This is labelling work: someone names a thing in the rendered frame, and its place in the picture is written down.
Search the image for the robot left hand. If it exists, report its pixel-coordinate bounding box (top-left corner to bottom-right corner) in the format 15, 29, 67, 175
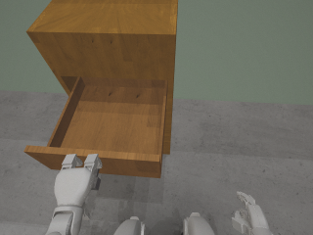
54, 154, 103, 220

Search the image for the drawer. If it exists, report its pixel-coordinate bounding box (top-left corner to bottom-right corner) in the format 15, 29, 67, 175
24, 76, 168, 178

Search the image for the cabinet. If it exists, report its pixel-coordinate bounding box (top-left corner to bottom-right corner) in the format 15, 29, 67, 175
26, 0, 178, 155

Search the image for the left robot thigh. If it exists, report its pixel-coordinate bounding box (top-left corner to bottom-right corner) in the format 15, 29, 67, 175
113, 219, 146, 235

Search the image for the robot left forearm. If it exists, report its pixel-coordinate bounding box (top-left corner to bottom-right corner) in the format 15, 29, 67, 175
45, 205, 84, 235

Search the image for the robot right hand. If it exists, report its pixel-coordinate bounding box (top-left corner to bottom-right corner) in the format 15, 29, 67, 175
232, 191, 270, 235

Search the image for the handle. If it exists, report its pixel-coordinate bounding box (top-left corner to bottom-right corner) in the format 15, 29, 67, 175
91, 168, 101, 191

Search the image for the right robot shin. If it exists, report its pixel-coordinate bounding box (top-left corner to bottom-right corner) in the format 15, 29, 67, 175
190, 212, 201, 217

